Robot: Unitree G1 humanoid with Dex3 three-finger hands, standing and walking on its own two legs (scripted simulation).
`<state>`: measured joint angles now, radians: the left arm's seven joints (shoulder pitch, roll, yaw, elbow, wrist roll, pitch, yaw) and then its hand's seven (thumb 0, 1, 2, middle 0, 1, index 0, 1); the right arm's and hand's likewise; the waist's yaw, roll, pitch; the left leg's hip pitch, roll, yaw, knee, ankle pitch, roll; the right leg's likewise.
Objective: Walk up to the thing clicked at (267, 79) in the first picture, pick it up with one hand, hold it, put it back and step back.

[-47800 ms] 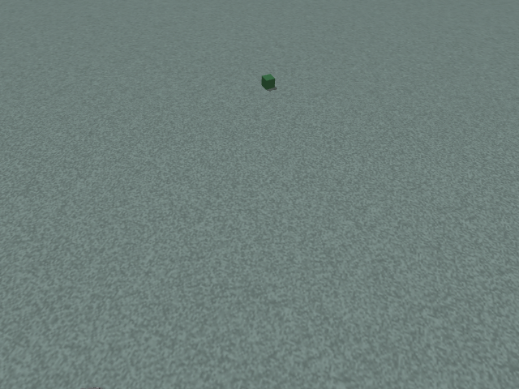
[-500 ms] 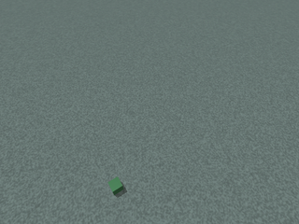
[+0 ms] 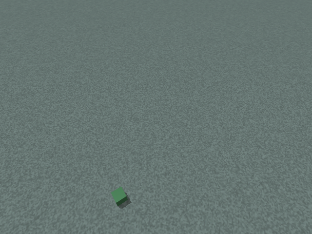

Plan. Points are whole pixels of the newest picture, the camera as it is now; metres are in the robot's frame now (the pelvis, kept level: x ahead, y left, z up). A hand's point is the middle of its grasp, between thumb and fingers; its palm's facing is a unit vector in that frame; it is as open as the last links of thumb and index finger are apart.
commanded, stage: stand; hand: left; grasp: from above
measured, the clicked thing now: (119, 196) +0.44 +0.24 -0.75
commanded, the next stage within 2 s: step back in 0.60 s
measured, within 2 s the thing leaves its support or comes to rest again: neither
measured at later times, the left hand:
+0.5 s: hand out of the picture +0.07 +0.25 -0.16, palm faces +0.01 -0.94 -0.34, open 7.4 cm
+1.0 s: hand out of the picture +0.09 +0.32 -0.18, palm faces -0.01 -0.93 -0.37, open 7.4 cm
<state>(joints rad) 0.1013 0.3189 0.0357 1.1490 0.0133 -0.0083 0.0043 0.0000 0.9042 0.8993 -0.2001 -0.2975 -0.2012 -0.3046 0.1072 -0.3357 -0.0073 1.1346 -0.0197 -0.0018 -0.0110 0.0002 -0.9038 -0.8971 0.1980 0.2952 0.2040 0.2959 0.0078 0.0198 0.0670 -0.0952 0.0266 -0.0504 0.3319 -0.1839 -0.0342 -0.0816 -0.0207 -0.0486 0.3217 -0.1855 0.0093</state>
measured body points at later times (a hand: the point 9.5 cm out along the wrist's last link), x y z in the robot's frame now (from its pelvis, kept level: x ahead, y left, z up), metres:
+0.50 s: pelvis +0.00 +0.00 +0.00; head +0.01 +0.00 +0.45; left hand +0.07 +0.30 -0.13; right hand +0.07 -0.30 -0.14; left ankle +0.00 +0.14 -0.75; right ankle +0.00 -0.12 -0.75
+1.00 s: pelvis -0.05 +0.05 -0.02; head +0.02 +0.08 +0.42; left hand +0.09 +0.36 -0.15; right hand +0.00 -0.27 -0.13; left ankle -0.05 +0.15 -0.75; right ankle -0.05 -0.10 -0.69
